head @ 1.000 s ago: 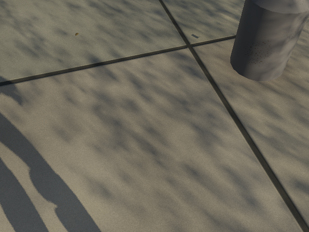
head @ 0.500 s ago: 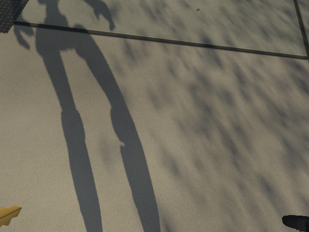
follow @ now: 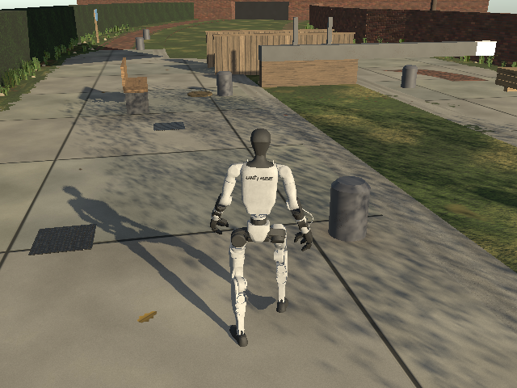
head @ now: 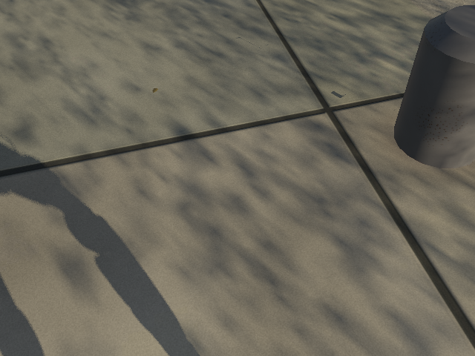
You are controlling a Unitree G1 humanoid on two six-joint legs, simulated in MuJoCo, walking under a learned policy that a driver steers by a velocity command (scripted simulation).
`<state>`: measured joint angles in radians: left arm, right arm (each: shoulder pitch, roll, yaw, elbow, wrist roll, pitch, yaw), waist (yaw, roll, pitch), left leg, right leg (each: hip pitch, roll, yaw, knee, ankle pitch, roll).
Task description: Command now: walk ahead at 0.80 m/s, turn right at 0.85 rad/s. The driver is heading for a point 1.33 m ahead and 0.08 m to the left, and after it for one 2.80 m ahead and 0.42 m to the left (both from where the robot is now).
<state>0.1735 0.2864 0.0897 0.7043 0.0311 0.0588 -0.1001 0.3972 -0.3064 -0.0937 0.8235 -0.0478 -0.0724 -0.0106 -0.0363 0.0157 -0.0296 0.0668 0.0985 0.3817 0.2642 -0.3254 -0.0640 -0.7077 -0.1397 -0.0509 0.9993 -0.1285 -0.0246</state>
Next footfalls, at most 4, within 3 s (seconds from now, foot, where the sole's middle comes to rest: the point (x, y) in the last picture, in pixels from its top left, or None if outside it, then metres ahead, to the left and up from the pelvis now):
0.16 right None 0.24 -0.16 -0.78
0.64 left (303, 309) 0.66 -0.16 -0.78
1.04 right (322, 198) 1.08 -0.29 -0.78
1.50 left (208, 164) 1.28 0.12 -0.78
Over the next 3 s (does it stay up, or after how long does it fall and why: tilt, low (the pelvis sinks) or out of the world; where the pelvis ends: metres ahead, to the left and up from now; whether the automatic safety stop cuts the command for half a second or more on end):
stays up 2.35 0.54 -0.01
